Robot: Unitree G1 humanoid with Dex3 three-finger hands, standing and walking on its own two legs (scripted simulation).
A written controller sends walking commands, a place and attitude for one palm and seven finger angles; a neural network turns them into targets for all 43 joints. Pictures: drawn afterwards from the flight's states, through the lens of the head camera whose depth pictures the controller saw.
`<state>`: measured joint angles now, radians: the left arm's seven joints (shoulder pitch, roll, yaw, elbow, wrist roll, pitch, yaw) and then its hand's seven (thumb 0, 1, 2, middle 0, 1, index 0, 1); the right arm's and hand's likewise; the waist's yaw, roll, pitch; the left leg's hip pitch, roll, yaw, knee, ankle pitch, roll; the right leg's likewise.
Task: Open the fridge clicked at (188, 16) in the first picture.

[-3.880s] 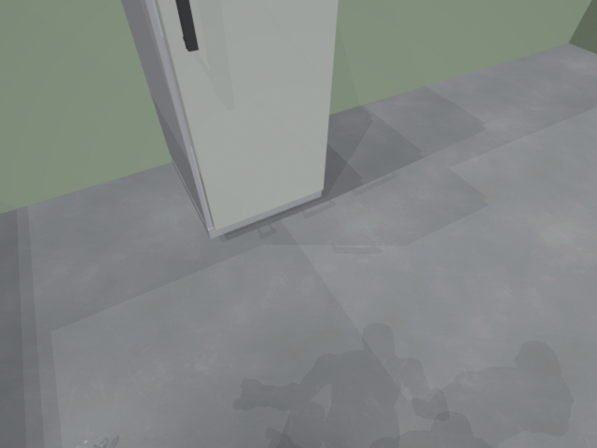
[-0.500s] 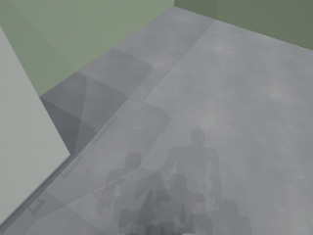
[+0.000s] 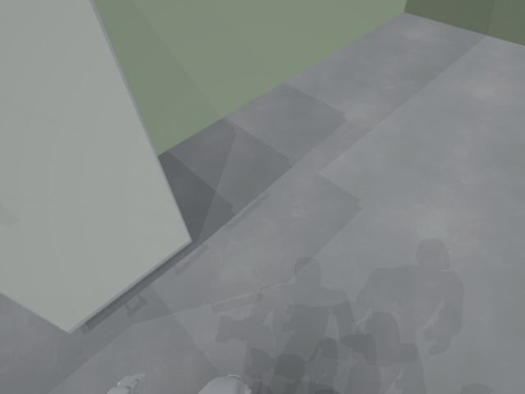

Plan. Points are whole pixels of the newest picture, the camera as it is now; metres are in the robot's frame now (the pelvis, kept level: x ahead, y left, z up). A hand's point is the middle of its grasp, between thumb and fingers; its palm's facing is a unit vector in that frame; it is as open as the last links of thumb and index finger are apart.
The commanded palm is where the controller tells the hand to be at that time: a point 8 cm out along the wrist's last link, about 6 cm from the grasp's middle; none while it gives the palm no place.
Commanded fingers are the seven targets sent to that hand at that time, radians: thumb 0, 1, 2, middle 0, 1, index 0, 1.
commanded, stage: turn to face it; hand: left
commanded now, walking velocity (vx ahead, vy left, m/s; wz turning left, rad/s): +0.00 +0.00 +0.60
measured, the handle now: out of the picture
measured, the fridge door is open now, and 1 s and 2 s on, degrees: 0 0 0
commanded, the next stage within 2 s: take the last steps up to it in 1.06 s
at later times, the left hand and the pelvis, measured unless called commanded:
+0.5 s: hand out of the picture -0.02 +0.27 -0.17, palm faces +0.33 -0.90 -0.28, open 7.4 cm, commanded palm none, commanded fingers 0.00 0.90 0.90 -0.20 -0.30 -0.20 -0.30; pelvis -0.01 +0.03 +0.00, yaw +18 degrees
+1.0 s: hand out of the picture -0.05 +0.20 -0.15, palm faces +0.56 -0.79 -0.27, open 7.4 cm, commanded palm none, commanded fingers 0.00 0.90 0.90 -0.20 -0.30 -0.20 -0.30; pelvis +0.00 -0.01 +0.01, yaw +36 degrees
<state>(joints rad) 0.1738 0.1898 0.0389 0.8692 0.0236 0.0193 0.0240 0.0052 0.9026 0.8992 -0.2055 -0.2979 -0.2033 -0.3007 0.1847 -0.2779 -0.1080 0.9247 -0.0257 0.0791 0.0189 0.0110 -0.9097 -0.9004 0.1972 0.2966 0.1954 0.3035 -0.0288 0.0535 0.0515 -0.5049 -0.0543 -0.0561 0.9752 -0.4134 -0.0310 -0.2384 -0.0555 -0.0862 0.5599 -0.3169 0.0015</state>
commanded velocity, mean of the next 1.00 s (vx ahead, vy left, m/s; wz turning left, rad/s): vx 0.00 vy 0.00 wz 0.52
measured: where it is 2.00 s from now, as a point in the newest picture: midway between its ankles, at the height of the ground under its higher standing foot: outside the picture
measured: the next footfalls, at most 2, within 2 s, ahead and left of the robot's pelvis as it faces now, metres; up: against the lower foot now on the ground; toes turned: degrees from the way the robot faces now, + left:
left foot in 0.30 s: +0.01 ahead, +0.15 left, +0.00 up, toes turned +19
right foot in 0.72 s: +0.10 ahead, -0.08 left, +0.00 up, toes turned +24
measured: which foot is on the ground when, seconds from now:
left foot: up 0.00-0.28, down 0.30-0.72, up 0.74-1.00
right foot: down 0.00-0.30, up 0.32-0.70, down 0.72-1.00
